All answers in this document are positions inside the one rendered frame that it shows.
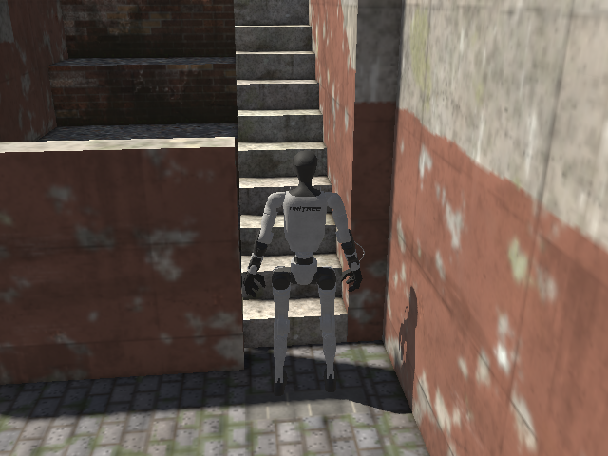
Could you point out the robot left upper arm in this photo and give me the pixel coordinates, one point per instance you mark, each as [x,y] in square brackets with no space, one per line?
[274,201]

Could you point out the right robot forearm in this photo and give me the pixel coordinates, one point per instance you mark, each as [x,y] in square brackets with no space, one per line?
[350,253]

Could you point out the right robot thigh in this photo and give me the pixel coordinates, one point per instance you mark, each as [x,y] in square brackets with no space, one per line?
[326,281]

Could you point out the left robot hand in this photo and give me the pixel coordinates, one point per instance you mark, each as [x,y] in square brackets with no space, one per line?
[249,283]

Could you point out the left robot forearm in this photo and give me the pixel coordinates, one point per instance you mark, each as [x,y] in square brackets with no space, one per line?
[257,255]

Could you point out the robot right upper arm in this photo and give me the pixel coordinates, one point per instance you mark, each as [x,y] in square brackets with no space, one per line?
[335,202]

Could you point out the right robot shin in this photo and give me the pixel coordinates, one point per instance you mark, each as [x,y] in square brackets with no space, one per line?
[329,348]

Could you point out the right robot hand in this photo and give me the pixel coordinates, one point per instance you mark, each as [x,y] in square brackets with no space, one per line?
[356,277]

